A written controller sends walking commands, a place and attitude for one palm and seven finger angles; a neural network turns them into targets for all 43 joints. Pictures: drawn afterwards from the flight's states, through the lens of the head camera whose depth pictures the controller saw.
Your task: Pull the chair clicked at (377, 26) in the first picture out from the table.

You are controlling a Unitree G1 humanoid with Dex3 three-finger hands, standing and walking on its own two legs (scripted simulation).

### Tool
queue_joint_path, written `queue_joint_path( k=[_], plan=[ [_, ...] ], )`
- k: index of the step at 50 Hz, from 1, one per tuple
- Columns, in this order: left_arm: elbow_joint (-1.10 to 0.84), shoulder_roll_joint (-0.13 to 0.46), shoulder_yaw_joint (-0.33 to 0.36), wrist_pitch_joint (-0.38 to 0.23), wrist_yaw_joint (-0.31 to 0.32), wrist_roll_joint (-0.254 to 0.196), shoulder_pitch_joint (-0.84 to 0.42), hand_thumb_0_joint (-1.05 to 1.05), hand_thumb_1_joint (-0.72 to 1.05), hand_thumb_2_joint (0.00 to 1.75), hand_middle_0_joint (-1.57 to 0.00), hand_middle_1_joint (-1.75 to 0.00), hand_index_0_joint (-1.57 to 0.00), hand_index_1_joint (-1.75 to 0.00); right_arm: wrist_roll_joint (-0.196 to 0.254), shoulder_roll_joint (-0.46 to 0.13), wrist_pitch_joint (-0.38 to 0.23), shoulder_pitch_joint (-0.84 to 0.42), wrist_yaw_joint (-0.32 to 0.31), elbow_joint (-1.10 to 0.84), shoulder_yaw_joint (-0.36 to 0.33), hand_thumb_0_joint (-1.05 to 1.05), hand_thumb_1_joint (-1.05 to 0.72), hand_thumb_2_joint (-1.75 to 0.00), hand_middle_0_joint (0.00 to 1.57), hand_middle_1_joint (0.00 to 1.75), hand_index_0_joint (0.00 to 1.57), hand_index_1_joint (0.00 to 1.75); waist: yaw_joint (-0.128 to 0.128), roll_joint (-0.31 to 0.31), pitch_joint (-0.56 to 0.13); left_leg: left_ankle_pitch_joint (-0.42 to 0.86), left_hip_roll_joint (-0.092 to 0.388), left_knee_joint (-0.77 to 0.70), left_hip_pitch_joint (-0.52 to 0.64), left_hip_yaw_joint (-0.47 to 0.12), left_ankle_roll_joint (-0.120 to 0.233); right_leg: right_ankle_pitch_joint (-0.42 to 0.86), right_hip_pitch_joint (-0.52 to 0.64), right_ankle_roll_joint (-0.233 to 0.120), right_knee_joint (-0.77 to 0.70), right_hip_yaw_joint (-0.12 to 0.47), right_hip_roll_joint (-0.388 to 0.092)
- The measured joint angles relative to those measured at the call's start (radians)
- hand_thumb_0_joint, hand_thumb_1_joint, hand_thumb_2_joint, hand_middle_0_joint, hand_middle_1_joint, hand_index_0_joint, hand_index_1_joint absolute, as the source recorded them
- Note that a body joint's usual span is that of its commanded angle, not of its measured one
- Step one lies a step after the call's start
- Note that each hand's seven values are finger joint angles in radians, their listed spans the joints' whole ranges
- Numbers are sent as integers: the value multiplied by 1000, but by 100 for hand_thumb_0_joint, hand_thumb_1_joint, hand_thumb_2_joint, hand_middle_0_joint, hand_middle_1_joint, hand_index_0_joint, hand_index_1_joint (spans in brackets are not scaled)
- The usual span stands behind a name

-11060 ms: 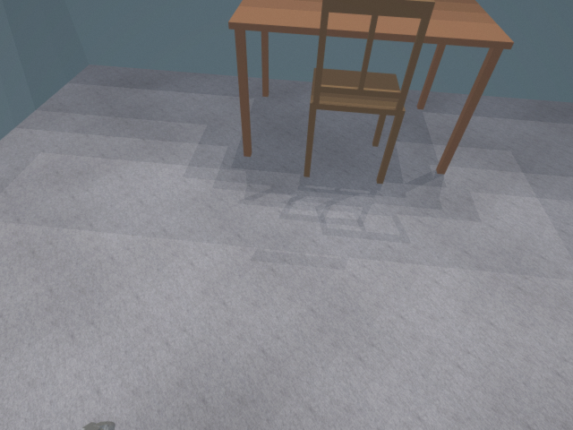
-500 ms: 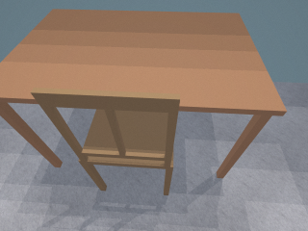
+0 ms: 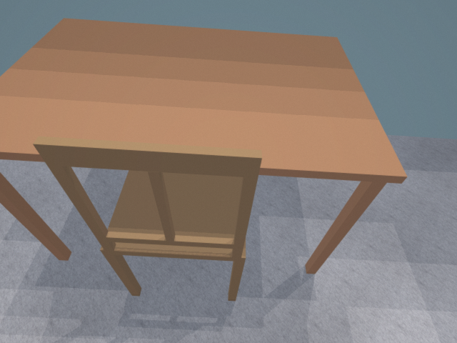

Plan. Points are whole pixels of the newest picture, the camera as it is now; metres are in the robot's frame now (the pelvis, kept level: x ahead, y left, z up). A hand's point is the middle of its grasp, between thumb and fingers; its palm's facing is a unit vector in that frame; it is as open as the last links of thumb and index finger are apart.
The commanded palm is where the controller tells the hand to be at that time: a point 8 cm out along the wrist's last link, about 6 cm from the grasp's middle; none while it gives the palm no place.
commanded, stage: look again from close up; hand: left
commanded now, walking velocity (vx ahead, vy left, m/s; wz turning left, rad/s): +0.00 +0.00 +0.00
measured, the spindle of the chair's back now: (164, 208) +0.41 +0.17 -0.09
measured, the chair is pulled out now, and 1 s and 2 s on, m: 0.00 0.00 0.00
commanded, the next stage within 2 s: raise the hand toward the chair's back in 0.80 s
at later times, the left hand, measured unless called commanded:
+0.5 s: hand out of the picture +0.00 +0.20 -0.17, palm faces +0.01 -0.98 -0.19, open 7.4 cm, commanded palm none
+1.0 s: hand out of the picture +0.08 +0.22 -0.11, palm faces +0.19 -0.96 -0.22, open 7.3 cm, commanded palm +0.09 +0.24 -0.06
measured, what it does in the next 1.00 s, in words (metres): stands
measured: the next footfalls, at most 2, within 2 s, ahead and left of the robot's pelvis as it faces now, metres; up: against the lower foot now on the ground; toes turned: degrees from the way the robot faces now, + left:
none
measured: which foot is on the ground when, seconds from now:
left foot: down 0.00-1.00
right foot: down 0.00-1.00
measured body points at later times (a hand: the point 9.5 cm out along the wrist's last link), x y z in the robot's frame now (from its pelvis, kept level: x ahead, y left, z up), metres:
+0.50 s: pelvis +0.00 +0.02 +0.01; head +0.02 +0.03 +0.46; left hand +0.00 +0.25 -0.16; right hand +0.05 -0.21 -0.14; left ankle +0.01 +0.12 -0.73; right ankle -0.07 -0.10 -0.73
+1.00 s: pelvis -0.01 +0.02 +0.00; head +0.01 +0.03 +0.45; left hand +0.06 +0.27 -0.09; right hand +0.04 -0.21 -0.13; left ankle +0.01 +0.12 -0.73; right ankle -0.07 -0.10 -0.73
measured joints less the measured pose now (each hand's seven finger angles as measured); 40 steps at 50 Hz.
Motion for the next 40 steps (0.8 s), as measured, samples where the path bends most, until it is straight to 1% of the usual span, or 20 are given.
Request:
queue_joint_path(
  k=[9, 25, 40],
  plan=[
    [5, 3, 0, 4, -4, 1, -9, 1, 91, 90, -20, -30, -20, -30, 3, -6, -12, -28, -4, 5, 1, 0, -92, -90, 20, 30, 20, 30, 7, -2, -6, 12, -18, -35, 21, 8, 16, 14, 20, 17, -35, 5, -18],
    [45, 0, -5, 5, -6, 2, 40, 1, 91, 90, -20, -30, -20, -30, 7, -6, -20, -58, -3, 24, 3, 0, -91, -90, 20, 30, 20, 30, 25, -7, -5, 40, -39, -92, 52, 13, 31, 37, 47, 33, -82, 7, -37],
    [66, -10, -11, -2, -7, 2, 56, 1, 91, 90, -20, -30, -20, -30, 10, -5, -23, -43, -3, 61, 1, 0, -92, -90, 20, 30, 20, 30, 25, -10, -4, 61, -42, -116, 57, 10, 33, 55, 51, 35, -103, 4, -39]
  ],
)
